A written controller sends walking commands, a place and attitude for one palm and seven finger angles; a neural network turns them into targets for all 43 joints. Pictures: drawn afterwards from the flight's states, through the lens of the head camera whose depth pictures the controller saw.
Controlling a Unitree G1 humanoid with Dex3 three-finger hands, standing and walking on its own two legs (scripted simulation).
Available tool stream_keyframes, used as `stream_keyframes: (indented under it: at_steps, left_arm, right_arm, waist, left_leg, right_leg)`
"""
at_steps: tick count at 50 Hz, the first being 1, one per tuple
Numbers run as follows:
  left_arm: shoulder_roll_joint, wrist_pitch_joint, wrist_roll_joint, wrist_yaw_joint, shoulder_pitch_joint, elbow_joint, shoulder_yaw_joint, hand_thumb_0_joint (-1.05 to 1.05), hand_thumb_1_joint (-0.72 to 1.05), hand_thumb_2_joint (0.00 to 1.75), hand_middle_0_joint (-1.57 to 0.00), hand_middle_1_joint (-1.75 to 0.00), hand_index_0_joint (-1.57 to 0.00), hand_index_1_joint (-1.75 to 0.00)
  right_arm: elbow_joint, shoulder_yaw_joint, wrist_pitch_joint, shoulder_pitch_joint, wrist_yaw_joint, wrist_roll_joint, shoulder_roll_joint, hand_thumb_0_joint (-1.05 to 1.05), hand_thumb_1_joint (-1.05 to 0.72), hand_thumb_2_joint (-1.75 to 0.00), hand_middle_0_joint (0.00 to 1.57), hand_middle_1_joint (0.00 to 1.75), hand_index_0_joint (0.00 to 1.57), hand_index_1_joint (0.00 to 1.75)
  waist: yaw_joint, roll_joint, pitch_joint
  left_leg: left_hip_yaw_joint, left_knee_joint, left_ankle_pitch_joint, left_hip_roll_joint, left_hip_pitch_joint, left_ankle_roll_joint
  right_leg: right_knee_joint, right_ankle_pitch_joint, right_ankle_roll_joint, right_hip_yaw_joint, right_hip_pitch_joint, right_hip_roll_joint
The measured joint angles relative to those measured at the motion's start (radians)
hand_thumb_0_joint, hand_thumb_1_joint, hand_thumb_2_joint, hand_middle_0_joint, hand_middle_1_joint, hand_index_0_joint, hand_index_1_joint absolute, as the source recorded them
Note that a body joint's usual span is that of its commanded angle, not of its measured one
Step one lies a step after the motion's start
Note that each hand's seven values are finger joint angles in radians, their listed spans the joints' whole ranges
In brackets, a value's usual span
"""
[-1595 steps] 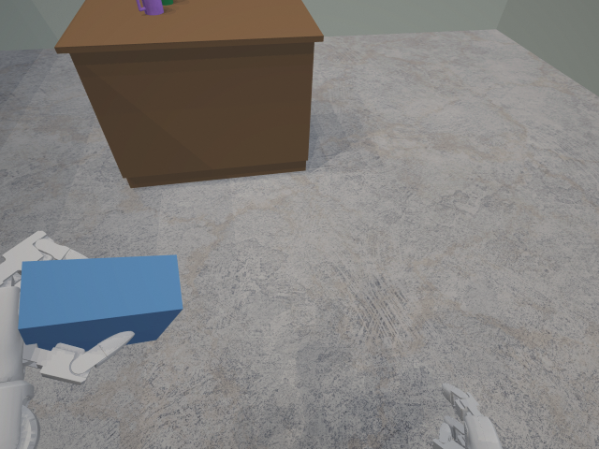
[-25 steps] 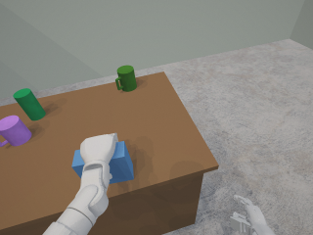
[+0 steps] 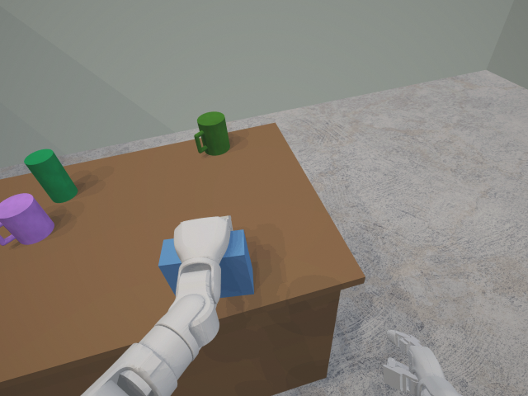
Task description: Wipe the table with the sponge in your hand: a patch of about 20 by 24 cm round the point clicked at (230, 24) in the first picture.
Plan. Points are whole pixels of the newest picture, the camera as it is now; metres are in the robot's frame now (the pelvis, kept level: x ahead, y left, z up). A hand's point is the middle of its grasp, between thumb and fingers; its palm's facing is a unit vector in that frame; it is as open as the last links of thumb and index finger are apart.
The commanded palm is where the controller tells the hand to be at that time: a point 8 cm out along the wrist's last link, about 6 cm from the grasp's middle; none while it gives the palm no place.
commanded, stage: wipe forward along the third lane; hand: left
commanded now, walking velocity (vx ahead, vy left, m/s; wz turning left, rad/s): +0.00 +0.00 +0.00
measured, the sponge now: (212, 274) +0.33 +0.15 -0.01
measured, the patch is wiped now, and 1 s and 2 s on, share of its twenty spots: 0.85 0.85 1.00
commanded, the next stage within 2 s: wipe back along the third lane in 1.60 s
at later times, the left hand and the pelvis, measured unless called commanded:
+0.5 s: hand (210, 236) +0.38 +0.16 +0.03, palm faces -0.07 -0.03 -1.00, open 9.5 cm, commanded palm +0.36 +0.16 +0.07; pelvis -0.01 -0.01 +0.00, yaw -1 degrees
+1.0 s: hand (206, 219) +0.42 +0.17 +0.03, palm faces -0.07 -0.01 -1.00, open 9.5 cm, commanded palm +0.41 +0.18 +0.06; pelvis +0.00 +0.00 +0.00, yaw -2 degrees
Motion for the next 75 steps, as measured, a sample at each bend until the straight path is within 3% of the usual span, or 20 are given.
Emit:
stream_keyframes:
  at_steps: [11,33,53,61,75]
  left_arm:
    - [-0.024,0.001,-0.010,0.008,-0.125,0.179,0.073,0.00,-0.47,1.10,-0.78,-1.40,-0.79,-1.40]
    - [0.059,-0.089,-0.016,0.023,-0.305,0.412,0.217,0.00,-0.48,1.10,-0.79,-1.39,-0.80,-1.39]
    - [0.059,-0.113,-0.005,0.069,-0.421,0.556,0.245,0.00,-0.48,1.10,-0.79,-1.38,-0.80,-1.39]
    - [0.068,-0.104,-0.002,0.076,-0.503,0.630,0.245,0.01,-0.48,1.10,-0.79,-1.38,-0.80,-1.39]
    - [0.126,-0.110,0.008,0.080,-0.604,0.726,0.301,0.01,-0.48,1.10,-0.79,-1.39,-0.80,-1.39]
  right_arm:
    - [0.016,0.015,0.010,0.004,-0.035,-0.003,0.006,0.01,-0.91,-0.90,0.20,0.30,0.20,0.30]
    - [0.042,-0.002,-0.010,0.127,-0.078,-0.012,-0.019,0.01,-0.91,-0.90,0.20,0.30,0.20,0.30]
    - [0.054,0.000,-0.028,0.132,-0.057,-0.024,-0.003,0.01,-0.91,-0.90,0.20,0.30,0.20,0.30]
    - [0.054,0.002,-0.039,0.127,-0.056,-0.029,0.000,0.01,-0.91,-0.90,0.20,0.30,0.20,0.30]
    - [0.077,0.001,-0.056,0.189,-0.045,-0.040,-0.004,0.01,-0.91,-0.90,0.20,0.30,0.20,0.30]
  waist:
    - [-0.023,-0.021,-0.008]
    - [-0.089,-0.025,-0.017]
    - [-0.108,-0.036,-0.035]
    - [-0.129,-0.042,-0.032]
    - [-0.172,-0.043,-0.036]
  left_leg:
    - [0.002,-0.003,0.011,0.012,-0.028,-0.007]
    - [0.015,0.024,0.008,0.028,-0.126,-0.004]
    - [0.017,0.048,-0.002,0.020,-0.188,0.006]
    - [0.015,0.069,-0.005,0.014,-0.229,0.014]
    - [0.027,0.102,-0.021,0.018,-0.295,0.027]
  right_leg:
    - [-0.001,0.013,-0.009,0.002,-0.032,0.012]
    - [0.011,0.026,-0.010,0.015,-0.130,0.028]
    - [0.011,0.028,0.009,0.018,-0.180,0.019]
    - [0.022,0.028,0.018,0.016,-0.214,0.013]
    - [0.031,0.030,0.030,0.027,-0.274,0.016]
